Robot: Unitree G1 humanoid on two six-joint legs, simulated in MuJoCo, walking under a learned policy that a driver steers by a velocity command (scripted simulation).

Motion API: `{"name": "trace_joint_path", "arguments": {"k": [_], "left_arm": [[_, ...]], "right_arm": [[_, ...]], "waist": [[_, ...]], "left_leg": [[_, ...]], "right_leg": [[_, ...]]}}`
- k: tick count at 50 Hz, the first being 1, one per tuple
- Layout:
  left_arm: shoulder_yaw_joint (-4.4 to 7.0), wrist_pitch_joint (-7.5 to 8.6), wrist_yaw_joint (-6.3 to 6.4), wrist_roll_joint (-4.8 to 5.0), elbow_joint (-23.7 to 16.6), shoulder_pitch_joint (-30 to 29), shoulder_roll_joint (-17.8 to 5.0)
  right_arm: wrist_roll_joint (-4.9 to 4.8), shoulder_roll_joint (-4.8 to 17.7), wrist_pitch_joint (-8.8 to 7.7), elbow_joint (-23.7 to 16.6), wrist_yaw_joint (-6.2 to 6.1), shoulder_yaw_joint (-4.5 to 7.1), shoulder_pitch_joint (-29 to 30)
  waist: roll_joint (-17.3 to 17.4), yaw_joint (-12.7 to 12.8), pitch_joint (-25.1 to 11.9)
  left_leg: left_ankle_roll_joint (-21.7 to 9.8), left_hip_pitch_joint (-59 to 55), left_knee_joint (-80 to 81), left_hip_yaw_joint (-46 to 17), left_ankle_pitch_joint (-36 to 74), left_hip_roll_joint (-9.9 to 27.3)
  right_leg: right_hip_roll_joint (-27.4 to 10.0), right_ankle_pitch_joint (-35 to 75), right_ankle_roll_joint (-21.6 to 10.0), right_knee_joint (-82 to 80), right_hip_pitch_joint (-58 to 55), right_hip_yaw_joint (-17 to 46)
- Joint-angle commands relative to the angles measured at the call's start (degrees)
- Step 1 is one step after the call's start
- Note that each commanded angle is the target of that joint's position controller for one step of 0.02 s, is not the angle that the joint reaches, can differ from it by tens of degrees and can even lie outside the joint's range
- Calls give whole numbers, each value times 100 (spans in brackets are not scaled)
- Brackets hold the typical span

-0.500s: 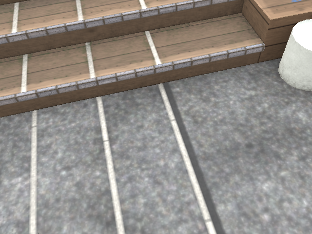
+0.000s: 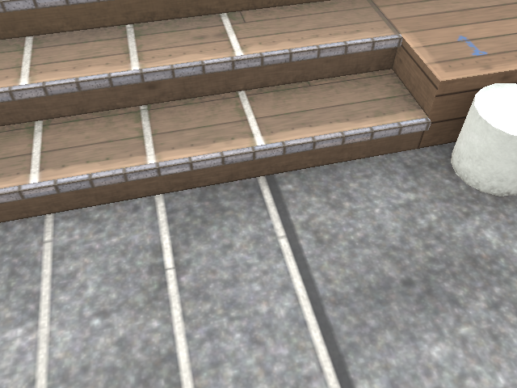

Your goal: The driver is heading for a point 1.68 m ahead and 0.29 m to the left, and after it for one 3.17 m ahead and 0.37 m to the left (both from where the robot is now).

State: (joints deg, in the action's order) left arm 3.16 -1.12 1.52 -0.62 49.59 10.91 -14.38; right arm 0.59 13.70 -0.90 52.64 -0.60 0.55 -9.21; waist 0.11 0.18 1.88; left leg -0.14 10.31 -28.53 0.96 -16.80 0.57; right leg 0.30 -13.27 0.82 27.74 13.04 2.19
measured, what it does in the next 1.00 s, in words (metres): walks ahead: left foot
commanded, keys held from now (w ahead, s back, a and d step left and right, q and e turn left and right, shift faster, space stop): no key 0.12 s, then w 0.88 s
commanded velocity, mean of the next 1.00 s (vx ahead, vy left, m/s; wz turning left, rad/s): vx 0.32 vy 0.00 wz -0.01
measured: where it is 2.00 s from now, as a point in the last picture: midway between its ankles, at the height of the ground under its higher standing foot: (281, 264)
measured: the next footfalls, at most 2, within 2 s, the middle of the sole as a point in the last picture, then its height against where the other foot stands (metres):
left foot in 0.88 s outside the picture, level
right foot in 1.42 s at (321, 297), level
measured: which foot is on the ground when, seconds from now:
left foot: down 0.00-0.40, up 0.42-0.86, down 0.88-1.00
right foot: down 0.00-0.90, up 0.92-1.00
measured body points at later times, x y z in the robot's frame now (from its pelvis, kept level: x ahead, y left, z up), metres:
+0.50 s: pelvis +0.09 -0.04 +0.00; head +0.09 -0.06 +0.45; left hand +0.11 +0.24 -0.13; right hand +0.15 -0.32 -0.14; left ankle +0.01 +0.10 -0.67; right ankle +0.06 -0.13 -0.74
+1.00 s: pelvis +0.35 +0.01 -0.01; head +0.38 +0.01 +0.44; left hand +0.36 +0.27 -0.15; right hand +0.49 -0.25 -0.13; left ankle +0.43 +0.09 -0.74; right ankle +0.22 -0.14 -0.63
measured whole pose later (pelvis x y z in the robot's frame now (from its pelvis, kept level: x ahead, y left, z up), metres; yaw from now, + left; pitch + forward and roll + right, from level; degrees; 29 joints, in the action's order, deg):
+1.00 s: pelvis +0.35 +0.01 -0.01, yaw +0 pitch +0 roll +1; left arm 2.5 5.7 0.3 1.7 58.6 18.3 -14.4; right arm -0.3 14.6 -5.3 51.8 2.2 3.2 -6.5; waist -1.1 0.7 3.3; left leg -4.0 20.7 -28.1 4.0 -7.8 -2.7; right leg -2.3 -21.8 -2.8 69.1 18.3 2.8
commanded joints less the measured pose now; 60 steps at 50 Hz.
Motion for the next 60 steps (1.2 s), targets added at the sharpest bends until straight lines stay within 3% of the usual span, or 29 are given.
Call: {"name": "trace_joint_path", "arguments": {"k": [1, 6, 8, 9, 11, 12, 14, 17, 19, 20, 21, 22, 23, 24, 27, 30, 33, 38, 41, 43, 44, 45, 46, 47, 49, 51, 53, 57, 60], "left_arm": [[128, 71, 43, 14, -121, -124, -587], [125, 60, 85, 27, 207, -109, -622], [116, 43, 100, 63, 373, -20, -570], [125, 54, 101, 91, 394, -48, -568], [116, 186, 65, 129, 265, -359, -523], [101, 282, 22, 163, 191, -525, -480], [125, 431, -72, 227, 184, -586, -521], [134, 575, -179, 251, 412, -220, -443], [243, 556, -182, 195, 913, 765, -526], [327, 547, -145, 192, 1039, 1362, -766], [451, 564, -144, 200, 1074, 1911, -1433], [315, 662, -198, 106, 1075, 1805, -1144], [220, 744, -208, 119, 934, 1318, -890], [153, 788, -231, 111, 828, 1017, -715], [15, 743, -252, 69, 793, 884, -465], [11, 678, -153, 59, 885, 1178, -623], [15, 648, -70, 48, 884, 1231, -753], [50, 619, -38, 149, 1068, 1597, -758], [132, 542, -26, 134, 1026, 1419, -914], [143, 433, -21, 76, 974, 1275, -922], [70, 415, -27, 16, 870, 1288, -775], [-157, 523, -109, 40, 807, 2051, 77], [-112, 712, -164, 159, 893, 1803, -208], [21, 821, -191, 336, 643, 1174, -661], [76, 868, -99, 279, 520, 636, -719], [92, 709, -59, 190, 566, 869, -481], [74, 591, -39, 165, 508, 808, -326], [94, 586, -39, 60, 123, -153, -435], [35, 659, -119, 93, -45, -794, -325]], "right_arm": [[-11, 716, -46, -150, -13, 148, 11], [-19, 701, -29, 35, -12, 138, -6], [-59, 768, 8, 159, -37, 168, -153], [-98, 919, 33, 168, -58, 224, -186], [-157, 1205, 13, 216, -99, 322, -476], [-181, 1316, -40, 255, -120, 375, -567], [-150, 1228, -169, 244, -123, 394, -584], [-280, 1207, -198, 106, -75, 425, -150], [-251, 1052, -171, 77, -40, 387, -89], [-185, 720, -201, 14, -8, 282, 13], [-119, 387, -285, -257, -17, 192, 69], [-248, 655, -368, -327, -29, 263, 175], [-380, 792, -443, -325, 12, 298, 116], [-384, 831, -495, -260, 47, 311, 69], [-215, 789, -508, -217, 134, 377, 153], [-158, 525, -415, -357, 180, 325, 509], [-173, 344, -398, -628, 194, 234, 1220], [-231, 413, -427, -914, 305, 203, 1844], [-221, 682, -467, -904, 356, 314, 1501], [-226, 1042, -430, -499, 291, 537, 65], [-181, 1294, -397, -247, 231, 634, -980], [-79, 1734, -382, -79, 229, 722, -1547], [-111, 1269, -390, -65, 250, 571, -1419], [-145, 1032, -431, -123, 247, 490, -838], [-63, 715, -521, -271, 275, 392, 9], [9, 506, -570, -235, 312, 322, 182], [-35, 604, -588, -117, 286, 332, 8], [-52, 911, -556, 34, 106, 391, -474], [-102, 954, -505, 109, 41, 385, -790]], "waist": [[-44, -54, -259], [-14, -40, -224], [161, -56, -245], [388, -92, -50], [925, -240, 445], [1055, -286, 693], [952, -262, 790], [706, 86, 486], [480, 471, 32], [-249, 709, -168], [-1798, 781, -423], [-1332, 692, -334], [-880, 444, 117], [-680, 325, 262], [-550, 175, 288], [-434, 229, 304], [-414, 362, 486], [-449, 397, 710], [-553, 31, 292], [-664, -714, -639], [-393, -1091, -1329], [1165, -654, -2272], [1143, -775, -2334], [947, -634, -1284], [152, -242, -416], [353, 93, -325], [371, 162, -159], [225, -34, 143], [237, -239, 180]], "left_leg": [[-143, 231, 631, -344, 868, 332], [-147, 181, 683, -305, 999, 282], [-267, 190, 852, -346, -436, 233], [-445, 266, 1030, -615, -1503, 366], [-989, 172, 1780, -1896, -2992, 1287], [-1259, 233, 2041, -2490, -3028, 1736], [-1400, -140, 2085, -2664, -2299, 1980], [-1009, 150, 1773, -1565, -1189, 1411], [-754, 1024, 954, -827, -511, 855], [-443, 1586, -422, -248, -83, 418], [-48, 2811, -2326, 271, -955, -260], [-105, 3309, -3507, -436, -1653, -176], [-265, 3772, -3925, -651, -1185, 168], [-376, 3830, -3934, -584, -612, 400], [-334, 3399, -3223, -390, 431, 680], [-62, 3349, -2488, -113, 898, 606], [39, 2910, -1211, 85, 1619, 421], [-186, 2593, -246, 76, 2042, 265], [-452, 1982, -126, 144, 1588, 55], [-720, 160, -168, 403, 1370, -305], [-1008, -1655, -392, -400, 1201, 400], [-2008, -3584, 271, -3383, -431, 1922], [-2017, -3456, 1249, -4640, -1070, 2092], [-1691, -2604, 1385, -3764, -991, 1912], [-1397, -792, 1674, -2318, 262, 1512], [-1308, 21, 1959, -1623, 787, 1204], [-1402, 379, 2199, -1288, 945, 1148], [-1382, 166, 2425, -965, 1208, 1102], [-1179, 25, 2407, -549, 1406, 903]], "right_leg": [[-251, 1194, -126, -297, -431, 272], [-258, 1241, -110, -335, -503, 242], [0, -87, -131, -128, -377, -56], [172, -964, -152, 166, 3, -253], [200, -1298, -185, 1025, 1048, -496], [-27, -1155, -250, 1430, 1343, -348], [-351, -1493, -380, 1820, 1892, -115], [-271, -765, -480, 390, 615, -429], [149, 209, -347, -84, -1250, -712], [-493, -301, -557, -568, -1943, 286], [-1842, -1102, -1343, -1503, -2663, 2785], [-2282, -1749, -1797, -1812, -2392, 3767], [-2187, -1876, -1693, -1807, -2226, 3287], [-1917, -1577, -1458, -1841, -2066, 2666], [-1413, 416, -1061, -1956, -1703, 1325], [-1260, 1605, -1150, -2046, -1557, 716], [-1087, 1644, -1097, -2250, -1090, 296], [-1350, 1799, -1062, -2279, -1449, 95], [-1526, 3561, -909, -1562, -2034, -8], [-1269, 5190, -701, 157, -1866, -255], [-1051, 3971, -558, 1740, -599, -308], [134, 182, -160, 4118, 1648, -292], [268, -1850, -276, 4984, 2303, 601], [-83, -1552, -385, 5251, 2826, 520], [-651, -567, -438, 4601, 2400, 272], [-896, -252, -419, 4135, 1744, 305], [-983, -180, -325, 3717, 1754, 213], [-1014, 1048, -81, 2312, 2520, 123], [-765, 1920, -50, 1115, 2266, -116]]}}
